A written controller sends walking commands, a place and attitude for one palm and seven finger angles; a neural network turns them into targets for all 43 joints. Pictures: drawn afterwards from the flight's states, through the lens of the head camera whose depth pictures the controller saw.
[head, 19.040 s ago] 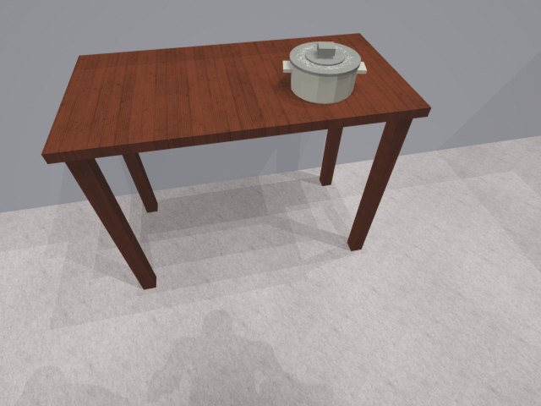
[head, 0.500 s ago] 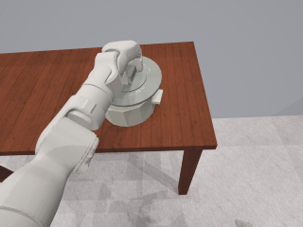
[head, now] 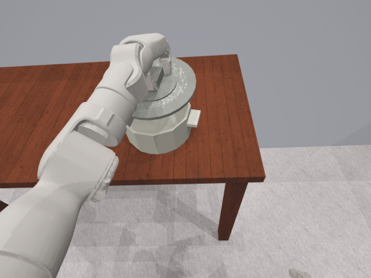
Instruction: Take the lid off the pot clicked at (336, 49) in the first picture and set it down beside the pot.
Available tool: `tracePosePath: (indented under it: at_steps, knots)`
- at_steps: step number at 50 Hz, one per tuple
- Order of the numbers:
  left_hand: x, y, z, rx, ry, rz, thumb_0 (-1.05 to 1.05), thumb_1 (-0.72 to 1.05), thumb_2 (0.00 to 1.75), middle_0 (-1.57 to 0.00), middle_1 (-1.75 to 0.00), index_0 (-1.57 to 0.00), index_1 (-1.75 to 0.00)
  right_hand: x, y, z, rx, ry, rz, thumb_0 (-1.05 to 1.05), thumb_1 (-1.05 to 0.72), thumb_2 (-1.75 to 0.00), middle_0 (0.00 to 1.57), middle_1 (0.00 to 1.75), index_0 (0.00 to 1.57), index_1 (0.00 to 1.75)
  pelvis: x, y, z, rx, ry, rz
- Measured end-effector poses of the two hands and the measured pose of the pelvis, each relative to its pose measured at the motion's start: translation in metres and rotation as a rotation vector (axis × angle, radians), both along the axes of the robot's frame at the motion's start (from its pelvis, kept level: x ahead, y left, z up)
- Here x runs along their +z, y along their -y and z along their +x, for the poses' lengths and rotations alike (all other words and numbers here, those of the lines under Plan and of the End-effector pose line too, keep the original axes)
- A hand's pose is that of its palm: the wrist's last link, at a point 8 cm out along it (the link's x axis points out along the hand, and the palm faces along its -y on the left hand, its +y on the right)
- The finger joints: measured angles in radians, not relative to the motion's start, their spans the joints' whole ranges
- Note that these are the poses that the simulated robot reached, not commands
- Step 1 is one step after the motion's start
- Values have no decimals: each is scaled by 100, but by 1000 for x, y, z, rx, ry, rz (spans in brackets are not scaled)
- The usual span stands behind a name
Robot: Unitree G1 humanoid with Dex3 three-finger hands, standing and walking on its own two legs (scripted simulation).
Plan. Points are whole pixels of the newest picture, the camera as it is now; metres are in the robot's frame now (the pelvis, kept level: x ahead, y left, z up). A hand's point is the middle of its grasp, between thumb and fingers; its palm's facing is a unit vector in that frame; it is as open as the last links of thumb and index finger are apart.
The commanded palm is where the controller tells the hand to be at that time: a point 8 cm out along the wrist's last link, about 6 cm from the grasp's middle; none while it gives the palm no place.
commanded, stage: lift the lid straight up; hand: left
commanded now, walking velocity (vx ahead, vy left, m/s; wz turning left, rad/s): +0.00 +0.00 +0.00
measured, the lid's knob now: (151, 76) +0.51 +0.06 +0.16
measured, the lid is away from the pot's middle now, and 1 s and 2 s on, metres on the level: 0.01 0.01 0.12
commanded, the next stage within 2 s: move the lid sideways beside the pot in 0.86 s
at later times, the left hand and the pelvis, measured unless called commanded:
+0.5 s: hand (148, 56) +0.49 +0.05 +0.23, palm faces -0.29 -0.04 -0.96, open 8.2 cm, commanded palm +0.49 +0.06 +0.30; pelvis -0.01 +0.00 +0.00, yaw +0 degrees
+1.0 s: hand (142, 49) +0.50 +0.06 +0.24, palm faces -0.30 -0.07 -0.95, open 8.2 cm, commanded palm +0.50 +0.07 +0.31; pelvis +0.00 +0.00 +0.00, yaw +0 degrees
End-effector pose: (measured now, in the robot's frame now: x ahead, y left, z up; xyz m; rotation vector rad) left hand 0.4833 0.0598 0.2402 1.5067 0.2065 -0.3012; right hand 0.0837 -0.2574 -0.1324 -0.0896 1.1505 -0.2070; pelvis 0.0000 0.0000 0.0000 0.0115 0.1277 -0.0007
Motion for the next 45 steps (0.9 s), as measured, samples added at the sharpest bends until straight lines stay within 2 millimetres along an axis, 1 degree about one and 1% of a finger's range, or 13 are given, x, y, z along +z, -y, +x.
tracePosePath:
  at_steps: [10,16,27,33,38,45]
  knots:
    - [18,1,-3,7,13,3,0,11,85,-54,-95,-63,-101,1,-5,1,16,18,3,0,-91,-90,20,30,20,30,0,-2,-3,6,2,0]
    - [29,6,-3,1,27,3,0,11,85,-54,-95,-64,-101,0,-6,-1,21,22,1,0,-91,-90,20,30,20,30,0,-2,-5,8,2,0]
    - [46,4,3,35,30,-5,0,11,85,-54,-95,-64,-101,1,-1,-11,4,10,-11,0,-91,-90,20,30,20,30,0,-2,-5,2,-4,0]
    - [55,3,3,40,36,2,0,11,85,-54,-95,-64,-101,1,1,-12,6,5,-12,1,-91,-90,20,30,20,30,1,-2,-4,4,-2,0]
    - [58,3,4,55,27,-2,0,11,85,-54,-95,-64,-101,2,2,-10,10,5,-16,1,-91,-90,20,30,20,30,0,-2,-4,6,-5,-1]
    - [57,1,7,54,25,-9,0,11,85,-54,-95,-64,-101,5,2,-6,8,16,-24,1,-91,-90,20,30,20,30,0,-2,-3,4,-14,-2]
